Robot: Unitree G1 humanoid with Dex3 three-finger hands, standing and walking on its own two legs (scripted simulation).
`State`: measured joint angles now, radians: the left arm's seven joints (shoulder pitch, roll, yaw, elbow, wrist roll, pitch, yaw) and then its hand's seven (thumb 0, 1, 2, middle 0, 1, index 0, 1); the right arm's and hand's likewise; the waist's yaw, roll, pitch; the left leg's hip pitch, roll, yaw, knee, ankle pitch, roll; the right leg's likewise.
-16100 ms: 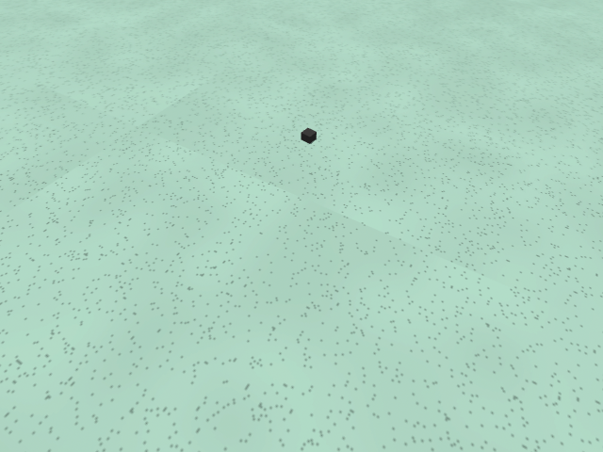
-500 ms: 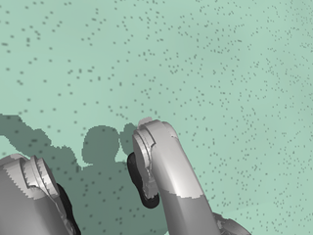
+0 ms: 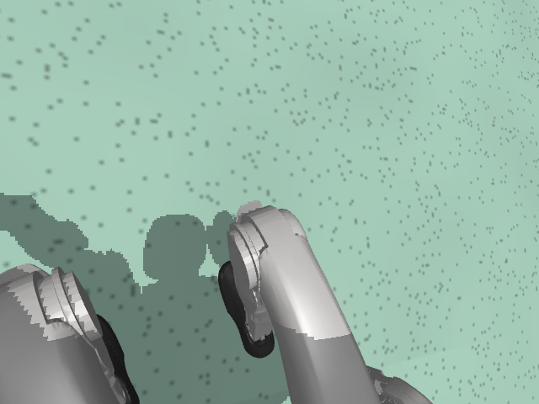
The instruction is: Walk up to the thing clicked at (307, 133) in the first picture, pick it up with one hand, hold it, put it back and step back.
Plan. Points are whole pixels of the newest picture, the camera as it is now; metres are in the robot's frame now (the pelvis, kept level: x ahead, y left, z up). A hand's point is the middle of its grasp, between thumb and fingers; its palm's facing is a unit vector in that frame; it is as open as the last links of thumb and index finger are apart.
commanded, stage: rise first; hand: left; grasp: from above
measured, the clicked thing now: out of the picture +0.45 +0.34 -0.31
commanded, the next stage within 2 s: approach in 0.20 s
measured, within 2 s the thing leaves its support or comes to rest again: neither
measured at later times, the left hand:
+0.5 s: hand out of the picture +0.43 +0.36 -0.19, palm faces -0.02 -0.44 -0.90, open 14.3 cm
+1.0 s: hand out of the picture +0.45 +0.32 -0.20, palm faces +0.02 -0.43 -0.90, open 14.3 cm
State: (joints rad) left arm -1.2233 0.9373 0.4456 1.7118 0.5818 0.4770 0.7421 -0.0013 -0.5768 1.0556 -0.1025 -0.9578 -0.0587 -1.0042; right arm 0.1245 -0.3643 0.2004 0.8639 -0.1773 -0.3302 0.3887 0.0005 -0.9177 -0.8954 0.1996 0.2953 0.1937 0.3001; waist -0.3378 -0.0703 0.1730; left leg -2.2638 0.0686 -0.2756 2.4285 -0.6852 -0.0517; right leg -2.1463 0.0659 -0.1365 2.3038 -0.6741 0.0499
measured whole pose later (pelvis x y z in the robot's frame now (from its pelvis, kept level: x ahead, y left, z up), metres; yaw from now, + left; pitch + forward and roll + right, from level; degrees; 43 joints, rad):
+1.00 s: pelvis +0.00 +0.00 +0.00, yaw -1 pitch +28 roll -11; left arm -1.28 0.93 0.45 1.68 0.51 0.52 0.80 0.00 -0.55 1.03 -0.11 -0.94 -0.07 -0.98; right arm 0.16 -0.39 0.22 0.82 -0.18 -0.30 0.42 0.00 -0.91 -0.89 0.20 0.30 0.19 0.30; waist -0.39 -0.07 0.23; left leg -2.25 0.08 -0.30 2.42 -0.69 -0.06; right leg -2.14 0.08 -0.15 2.29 -0.66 0.04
